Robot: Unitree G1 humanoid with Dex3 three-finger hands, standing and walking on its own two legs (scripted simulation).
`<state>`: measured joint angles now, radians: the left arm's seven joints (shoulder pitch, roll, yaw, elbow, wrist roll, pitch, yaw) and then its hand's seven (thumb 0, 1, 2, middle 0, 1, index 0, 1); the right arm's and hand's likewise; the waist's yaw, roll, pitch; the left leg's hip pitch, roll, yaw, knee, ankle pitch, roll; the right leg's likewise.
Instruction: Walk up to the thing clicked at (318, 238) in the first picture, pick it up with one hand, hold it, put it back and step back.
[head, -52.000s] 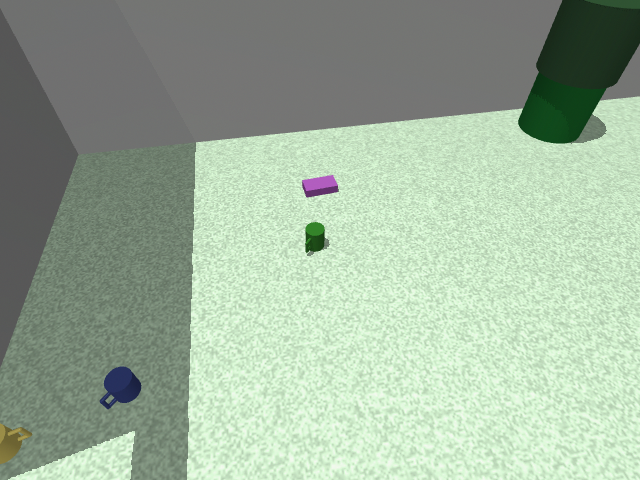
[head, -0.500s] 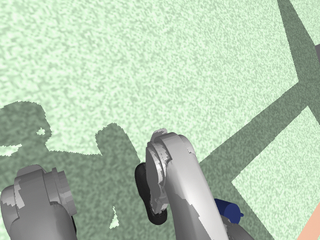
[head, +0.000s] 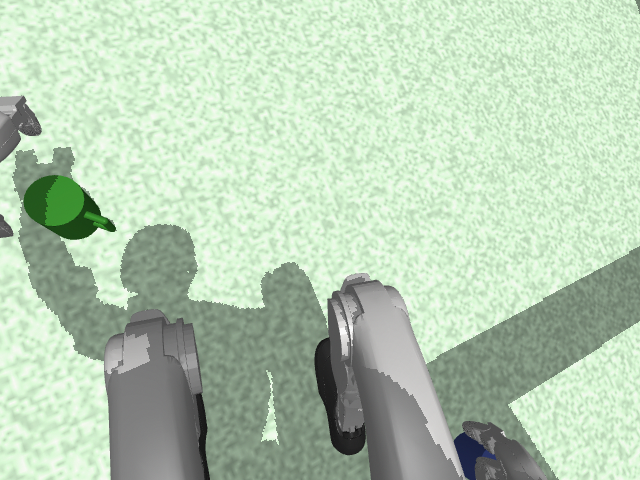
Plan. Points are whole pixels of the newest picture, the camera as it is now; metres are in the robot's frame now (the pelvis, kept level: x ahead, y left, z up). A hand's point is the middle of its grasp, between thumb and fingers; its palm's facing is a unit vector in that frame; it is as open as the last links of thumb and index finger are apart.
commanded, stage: withdraw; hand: left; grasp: from above
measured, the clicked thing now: (76, 213) +0.50 +0.28 -0.33
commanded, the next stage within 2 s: home in 0.24 s
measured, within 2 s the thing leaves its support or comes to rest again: neither
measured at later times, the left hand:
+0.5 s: hand out of the picture +0.53 +0.33 -0.16, palm faces -0.38 -0.04 -0.92, open 13.5 cm
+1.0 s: hand out of the picture +0.33 +0.28 +0.03, palm faces -0.22 -0.70 -0.67, open 7.8 cm
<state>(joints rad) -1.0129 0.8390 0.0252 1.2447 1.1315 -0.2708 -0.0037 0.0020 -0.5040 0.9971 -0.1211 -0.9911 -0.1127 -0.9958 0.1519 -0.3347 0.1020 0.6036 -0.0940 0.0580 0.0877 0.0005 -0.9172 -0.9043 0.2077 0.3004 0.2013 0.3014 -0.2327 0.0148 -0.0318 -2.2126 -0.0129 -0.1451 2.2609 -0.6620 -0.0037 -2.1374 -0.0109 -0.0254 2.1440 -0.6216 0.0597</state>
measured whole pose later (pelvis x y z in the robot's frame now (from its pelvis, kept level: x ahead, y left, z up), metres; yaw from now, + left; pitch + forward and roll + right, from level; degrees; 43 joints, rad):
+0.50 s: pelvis +0.00 +0.00 -0.04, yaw -2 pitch +36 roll -10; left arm -1.08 0.91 0.16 1.37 1.25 -0.14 0.24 0.00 -0.40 0.93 -0.18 -0.90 -0.18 -0.89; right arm 0.23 -0.26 0.12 0.64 -0.11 0.03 0.12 0.00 -0.90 -0.90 0.21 0.30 0.20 0.30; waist -0.29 0.04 -0.03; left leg -2.35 -0.02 -0.15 2.37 -0.67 0.00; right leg -2.26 0.00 -0.01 2.24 -0.63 0.07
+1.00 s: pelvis +0.01 +0.00 +0.14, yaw +4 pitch +31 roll -6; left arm -0.24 0.50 0.06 0.42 0.43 0.13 -0.02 0.01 0.81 0.87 -0.21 -0.30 -0.21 -0.30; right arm 0.06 -0.28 -0.03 0.55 0.01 0.02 0.02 0.01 -0.91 -0.90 0.21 0.30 0.20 0.30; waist -0.06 0.03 -0.18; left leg -1.74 0.01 -0.11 1.83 -0.64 -0.01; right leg -1.69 -0.03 -0.03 1.75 -0.60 0.06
